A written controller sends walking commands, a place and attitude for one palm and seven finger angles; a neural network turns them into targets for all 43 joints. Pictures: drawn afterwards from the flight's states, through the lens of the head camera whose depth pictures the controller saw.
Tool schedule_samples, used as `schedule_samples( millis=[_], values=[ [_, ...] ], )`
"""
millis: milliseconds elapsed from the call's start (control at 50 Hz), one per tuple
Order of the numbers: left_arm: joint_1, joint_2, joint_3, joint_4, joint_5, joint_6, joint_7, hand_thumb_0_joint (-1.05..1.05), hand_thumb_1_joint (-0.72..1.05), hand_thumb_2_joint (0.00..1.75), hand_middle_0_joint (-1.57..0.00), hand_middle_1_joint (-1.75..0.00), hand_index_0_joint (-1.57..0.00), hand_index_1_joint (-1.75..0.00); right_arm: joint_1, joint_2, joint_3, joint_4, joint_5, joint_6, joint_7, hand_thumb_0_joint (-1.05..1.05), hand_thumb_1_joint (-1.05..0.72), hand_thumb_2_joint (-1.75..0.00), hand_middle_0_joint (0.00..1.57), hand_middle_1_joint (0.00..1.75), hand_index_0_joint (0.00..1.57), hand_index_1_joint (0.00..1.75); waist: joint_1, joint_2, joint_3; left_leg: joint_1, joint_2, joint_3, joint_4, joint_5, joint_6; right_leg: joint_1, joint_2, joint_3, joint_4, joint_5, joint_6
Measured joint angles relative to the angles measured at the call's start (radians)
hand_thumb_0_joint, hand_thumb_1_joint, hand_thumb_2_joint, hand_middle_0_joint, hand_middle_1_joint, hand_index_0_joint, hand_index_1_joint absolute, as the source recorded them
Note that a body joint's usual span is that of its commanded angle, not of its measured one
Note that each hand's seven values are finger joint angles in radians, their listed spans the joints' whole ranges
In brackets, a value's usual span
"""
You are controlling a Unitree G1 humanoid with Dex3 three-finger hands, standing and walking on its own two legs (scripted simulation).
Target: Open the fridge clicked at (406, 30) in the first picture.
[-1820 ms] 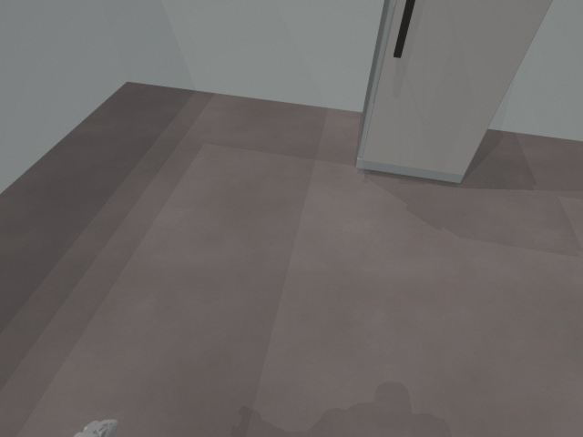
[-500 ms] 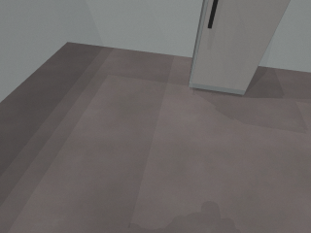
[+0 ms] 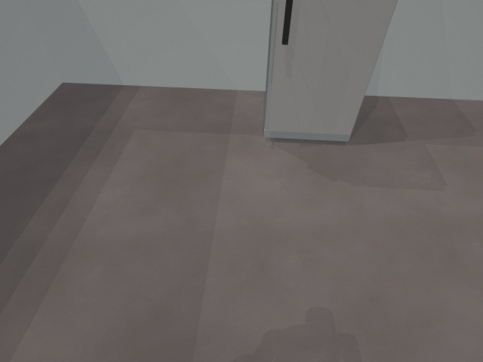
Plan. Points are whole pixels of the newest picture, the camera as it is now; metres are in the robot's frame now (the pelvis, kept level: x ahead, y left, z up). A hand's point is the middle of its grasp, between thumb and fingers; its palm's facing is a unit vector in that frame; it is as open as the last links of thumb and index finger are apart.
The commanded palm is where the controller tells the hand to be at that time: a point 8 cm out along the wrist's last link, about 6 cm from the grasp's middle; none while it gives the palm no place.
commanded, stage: walk to a spot facing it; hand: left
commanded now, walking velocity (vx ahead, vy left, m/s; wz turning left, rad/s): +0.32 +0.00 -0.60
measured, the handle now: out of the picture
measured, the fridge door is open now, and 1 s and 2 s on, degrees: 0 0 0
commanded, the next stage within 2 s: turn to face it in 1.92 s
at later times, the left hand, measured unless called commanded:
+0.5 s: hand out of the picture +0.13 +0.16 -0.16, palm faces -0.10 -0.98 -0.18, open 7.4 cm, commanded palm none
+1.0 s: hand (203, 207) +0.52 +0.15 -0.16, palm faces -0.42 -0.89 -0.18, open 7.4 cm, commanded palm none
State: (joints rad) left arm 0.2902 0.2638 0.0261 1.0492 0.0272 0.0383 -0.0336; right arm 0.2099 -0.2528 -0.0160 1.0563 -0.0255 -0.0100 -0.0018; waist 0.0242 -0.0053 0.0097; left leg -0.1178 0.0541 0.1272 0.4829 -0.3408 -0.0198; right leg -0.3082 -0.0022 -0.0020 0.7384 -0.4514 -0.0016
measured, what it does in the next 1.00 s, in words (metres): walks ahead, turning right: left foot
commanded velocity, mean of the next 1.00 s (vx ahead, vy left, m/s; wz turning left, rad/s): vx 0.35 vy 0.00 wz -0.42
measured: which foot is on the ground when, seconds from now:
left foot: down 0.00-0.08, up 0.10-0.58, down 0.60-1.00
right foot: down 0.00-0.60, up 0.62-1.00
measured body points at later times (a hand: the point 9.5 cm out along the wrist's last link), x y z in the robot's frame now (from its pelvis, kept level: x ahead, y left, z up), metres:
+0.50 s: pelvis +0.16 -0.01 +0.01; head +0.18 -0.01 +0.45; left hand +0.14 +0.21 -0.15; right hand +0.24 -0.27 -0.13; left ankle +0.30 +0.10 -0.68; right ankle +0.04 -0.11 -0.73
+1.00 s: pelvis +0.36 +0.01 +0.01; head +0.38 +0.02 +0.46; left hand +0.55 +0.20 -0.14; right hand +0.20 -0.17 -0.13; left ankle +0.35 +0.09 -0.73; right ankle +0.36 -0.16 -0.65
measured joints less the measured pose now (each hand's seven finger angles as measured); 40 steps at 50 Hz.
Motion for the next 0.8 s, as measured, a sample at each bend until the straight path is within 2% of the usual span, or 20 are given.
schedule_samples(
  millis=[40, 80, 100, 120, 160, 220, 320, 400, 480, 540, 580, 600, 640, 680, 700, 740, 800],
  values=[
    [0.009, -0.02, 0.006, -0.008, 0.0, -0.003, -0.008, 0.0, 0.9, 0.9, -0.2, -0.3, -0.2, -0.3, 0.025, 0.006, -0.006, -0.003, -0.003, -0.006, -0.002, 0.01, -0.9, -0.9, 0.21, 0.3, 0.2, 0.3, -0.007, 0.013, 0.017, 0.019, 0.02, 0.02, 0.013, -0.023, -0.016, -0.02, -0.013, -0.039, 0.002, -0.014, 0.001],
    [0.016, -0.036, 0.011, -0.028, 0.001, -0.023, -0.014, 0.0, 0.9, 0.9, -0.2, -0.3, -0.2, -0.3, 0.053, 0.003, -0.011, 0.001, -0.003, -0.003, -0.002, 0.01, -0.9, -0.9, 0.21, 0.3, 0.2, 0.3, -0.009, 0.035, 0.033, 0.005, 0.054, 0.026, 0.096, -0.079, -0.028, 0.0, -0.011, -0.071, -0.089, 0.081, -0.007],
    [0.018, -0.038, 0.013, -0.036, 0.003, -0.041, -0.011, 0.0, 0.9, 0.9, -0.2, -0.3, -0.2, -0.3, 0.064, 0.004, -0.013, 0.008, 0.0, 0.004, -0.002, 0.01, -0.9, -0.9, 0.21, 0.3, 0.2, 0.3, -0.007, 0.04, 0.038, -0.037, 0.067, 0.015, 0.212, -0.128, -0.025, -0.006, -0.003, -0.08, -0.082, 0.158, -0.021],
    [0.019, -0.044, 0.014, -0.041, 0.001, -0.057, -0.003, 0.0, 0.9, 0.9, -0.2, -0.3, -0.2, -0.3, 0.069, 0.005, -0.013, 0.018, 0.001, 0.015, -0.001, 0.01, -0.9, -0.9, 0.21, 0.3, 0.2, 0.3, -0.003, 0.044, 0.042, -0.089, 0.066, -0.016, 0.347, -0.163, -0.019, -0.009, 0.007, -0.086, -0.057, 0.153, -0.04],
    [0.033, -0.058, 0.016, -0.047, -0.006, -0.075, 0.013, 0.0, 0.9, 0.9, -0.2, -0.3, -0.2, -0.3, 0.068, 0.009, -0.015, 0.033, 0.003, 0.028, 0.003, 0.01, -0.9, -0.9, 0.21, 0.3, 0.2, 0.3, 0.008, 0.045, 0.046, -0.187, 0.052, -0.06, 0.551, -0.139, -0.007, 0.025, 0.028, -0.087, -0.076, 0.112, -0.067],
    [0.073, -0.077, 0.013, -0.041, -0.006, -0.085, 0.025, 0.0, 0.9, 0.9, -0.2, -0.3, -0.2, -0.3, 0.038, 0.018, -0.02, 0.021, -0.002, 0.025, 0.008, 0.01, -0.9, -0.9, 0.2, 0.3, 0.2, 0.3, 0.018, 0.026, 0.039, -0.312, 0.043, -0.066, 0.665, -0.045, -0.011, 0.088, 0.049, -0.052, -0.182, 0.134, -0.072],
    [0.13, -0.111, 0.001, -0.006, -0.003, -0.094, 0.027, 0.0, 0.9, 0.9, -0.2, -0.3, -0.21, -0.3, -0.037, 0.029, -0.032, -0.05, -0.003, 0.007, 0.014, 0.01, -0.9, -0.9, 0.2, 0.3, 0.2, 0.3, 0.004, 0.015, 0.029, -0.468, 0.057, -0.083, 0.636, 0.099, -0.037, 0.179, 0.068, 0.016, -0.34, 0.189, -0.072],
    [0.147, -0.124, 0.001, 0.01, 0.0, -0.102, 0.033, 0.0, 0.9, 0.9, -0.2, -0.3, -0.21, -0.3, -0.074, 0.04, -0.036, -0.083, -0.002, 0.003, 0.018, 0.01, -0.9, -0.9, 0.2, 0.3, 0.2, 0.3, 0.004, 0.022, 0.023, -0.531, 0.07, -0.098, 0.571, 0.17, -0.048, 0.242, 0.075, 0.048, -0.402, 0.183, -0.061],
    [0.148, -0.121, 0.006, 0.011, 0.005, -0.106, 0.044, 0.0, 0.9, 0.9, -0.2, -0.3, -0.21, -0.3, -0.101, 0.054, -0.033, -0.096, 0.0, 0.006, 0.024, 0.01, -0.9, -0.9, 0.2, 0.3, 0.19, 0.3, 0.023, 0.022, 0.023, -0.517, 0.069, -0.088, 0.429, 0.177, -0.044, 0.297, 0.07, 0.076, -0.421, 0.145, -0.044],
    [0.147, -0.11, 0.011, 0.011, 0.008, -0.103, 0.049, 0.0, 0.9, 0.9, -0.2, -0.3, -0.21, -0.3, -0.117, 0.067, -0.026, -0.104, 0.003, -0.002, 0.027, 0.01, -0.9, -0.9, 0.2, 0.3, 0.19, 0.3, 0.038, 0.012, 0.025, -0.451, 0.05, -0.072, 0.279, 0.145, -0.026, 0.331, 0.056, 0.099, -0.404, 0.093, -0.022],
    [0.152, -0.098, 0.018, 0.013, 0.005, -0.1, 0.05, 0.0, 0.9, 0.9, -0.2, -0.3, -0.21, -0.3, -0.119, 0.077, -0.018, -0.112, 0.003, -0.019, 0.024, 0.01, -0.9, -0.9, 0.2, 0.3, 0.2, 0.3, 0.04, -0.002, 0.024, -0.373, 0.025, -0.057, 0.161, 0.15, -0.009, 0.336, 0.043, 0.116, -0.344, 0.033, -0.006],
    [0.157, -0.094, 0.024, 0.015, 0.002, -0.097, 0.049, 0.0, 0.9, 0.9, -0.2, -0.3, -0.21, -0.3, -0.117, 0.08, -0.013, -0.118, 0.001, -0.033, 0.02, 0.01, -0.9, -0.9, 0.2, 0.3, 0.2, 0.3, 0.037, -0.005, 0.022, -0.332, 0.019, -0.049, 0.114, 0.181, 0.014, 0.314, 0.042, 0.122, -0.262, -0.009, -0.004],
    [0.132, -0.076, 0.035, 0.025, -0.007, -0.08, 0.044, 0.0, 0.9, 0.9, -0.2, -0.3, -0.21, -0.3, -0.118, 0.094, -0.007, -0.122, -0.006, -0.054, 0.012, 0.01, -0.9, -0.9, 0.2, 0.3, 0.2, 0.3, 0.029, -0.026, 0.039, -0.323, 0.018, -0.013, 0.181, 0.147, 0.056, 0.192, 0.035, 0.107, 0.068, -0.053, -0.016],
    [0.102, -0.056, 0.046, 0.027, -0.004, -0.066, 0.039, 0.0, 0.9, 0.9, -0.2, -0.3, -0.2, -0.3, -0.095, 0.109, -0.001, -0.119, -0.006, -0.057, 0.007, 0.01, -0.9, -0.9, 0.2, 0.3, 0.2, 0.3, 0.023, -0.043, 0.044, -0.272, 0.022, 0.028, 0.181, 0.095, 0.067, 0.061, 0.024, 0.071, 0.345, -0.019, -0.024],
    [0.085, -0.046, 0.051, 0.024, 0.0, -0.061, 0.034, 0.0, 0.9, 0.9, -0.2, -0.3, -0.2, -0.3, -0.076, 0.114, 0.0, -0.113, -0.006, -0.057, 0.003, 0.01, -0.9, -0.9, 0.2, 0.3, 0.2, 0.3, 0.017, -0.046, 0.042, -0.242, 0.022, 0.042, 0.158, 0.087, 0.066, 0.002, 0.011, 0.044, 0.428, 0.019, -0.023],
    [0.044, -0.03, 0.061, 0.004, 0.007, -0.051, 0.025, 0.0, 0.91, 0.9, -0.2, -0.3, -0.2, -0.3, -0.031, 0.12, -0.001, -0.094, -0.005, -0.059, -0.005, 0.01, -0.9, -0.9, 0.2, 0.3, 0.2, 0.3, 0.007, -0.048, 0.039, -0.183, 0.019, 0.065, 0.098, 0.094, 0.066, -0.097, -0.016, -0.001, 0.502, 0.093, -0.017],
    [-0.004, -0.023, 0.072, -0.038, 0.011, -0.039, 0.018, 0.0, 0.91, 0.9, -0.19, -0.3, -0.2, -0.29, 0.03, 0.099, -0.025, -0.064, 0.002, -0.063, -0.025, -0.01, -0.93, -0.9, 0.21, 0.3, 0.2, 0.3, -0.002, -0.044, 0.027, -0.112, 0.008, 0.104, 0.013, 0.101, 0.076, -0.216, -0.05, -0.022, 0.507, 0.185, -0.006]
  ],
)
